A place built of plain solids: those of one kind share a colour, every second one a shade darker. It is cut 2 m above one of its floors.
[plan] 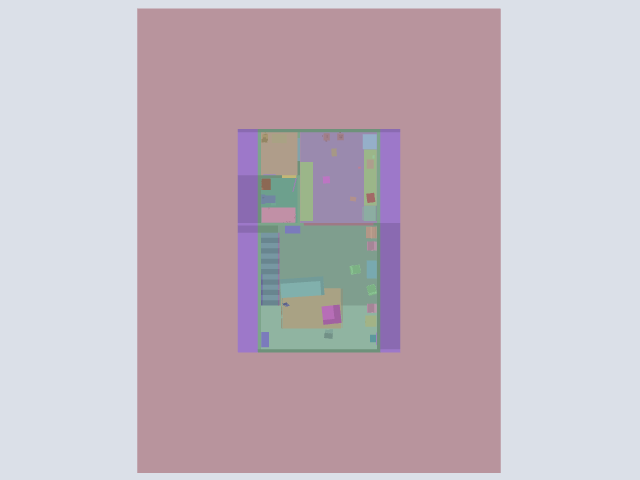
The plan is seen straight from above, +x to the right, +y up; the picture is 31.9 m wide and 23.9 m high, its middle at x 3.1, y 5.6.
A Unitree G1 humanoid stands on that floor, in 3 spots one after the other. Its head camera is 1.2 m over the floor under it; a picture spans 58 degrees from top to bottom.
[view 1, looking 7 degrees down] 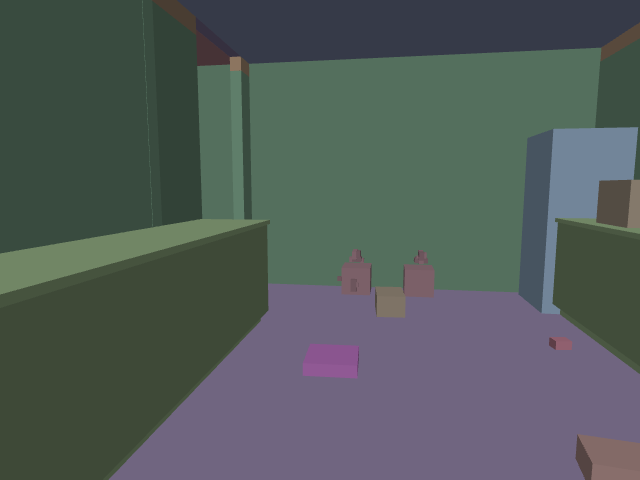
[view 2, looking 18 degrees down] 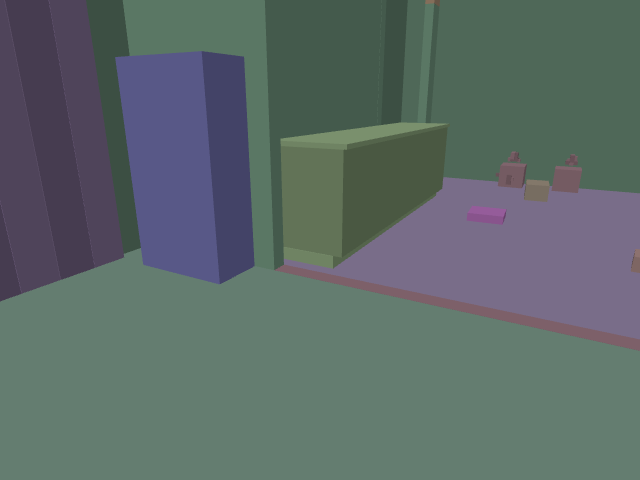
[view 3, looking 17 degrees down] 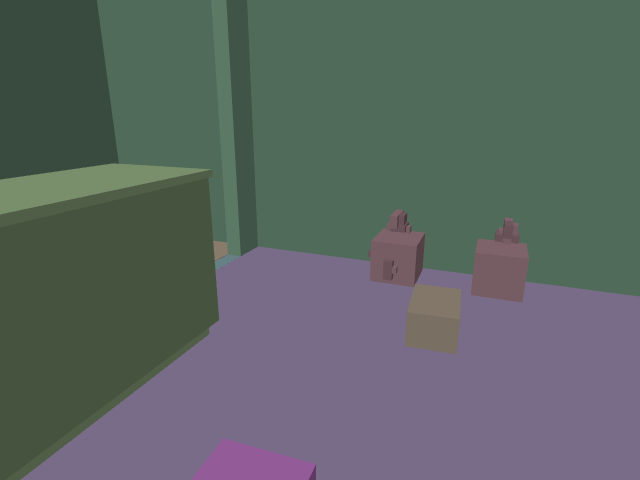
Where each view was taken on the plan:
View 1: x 3.77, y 5.83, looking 99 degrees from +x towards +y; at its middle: wall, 5.25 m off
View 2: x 4.03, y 3.88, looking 119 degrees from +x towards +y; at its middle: counter_run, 3.21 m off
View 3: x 4.03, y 7.72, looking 112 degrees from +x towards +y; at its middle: wall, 3.66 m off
